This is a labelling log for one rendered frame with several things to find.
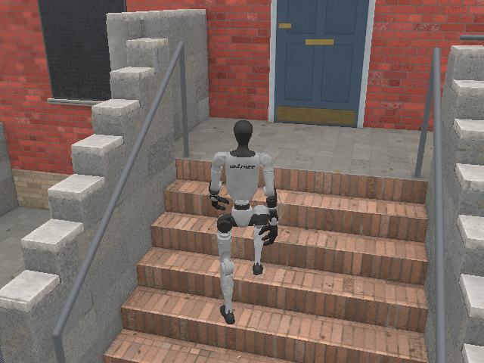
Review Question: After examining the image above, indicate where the robot torso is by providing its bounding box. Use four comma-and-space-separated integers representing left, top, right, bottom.
225, 150, 260, 228

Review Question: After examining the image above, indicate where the right robot upper arm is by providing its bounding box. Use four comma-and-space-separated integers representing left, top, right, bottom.
259, 153, 275, 197

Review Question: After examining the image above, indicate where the left robot upper arm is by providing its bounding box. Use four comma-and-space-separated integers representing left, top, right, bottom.
210, 152, 227, 191

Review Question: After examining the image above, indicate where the robot right hand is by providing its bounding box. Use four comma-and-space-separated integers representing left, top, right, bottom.
259, 223, 278, 246

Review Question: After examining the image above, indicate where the robot left hand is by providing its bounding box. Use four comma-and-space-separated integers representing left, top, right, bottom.
211, 196, 229, 210

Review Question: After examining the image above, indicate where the robot right thigh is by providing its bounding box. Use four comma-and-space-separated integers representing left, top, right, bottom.
253, 205, 268, 228

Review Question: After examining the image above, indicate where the robot left forearm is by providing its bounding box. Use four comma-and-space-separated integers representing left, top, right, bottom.
209, 180, 219, 201

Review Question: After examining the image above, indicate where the robot right forearm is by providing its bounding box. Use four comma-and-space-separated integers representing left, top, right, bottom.
266, 186, 278, 225

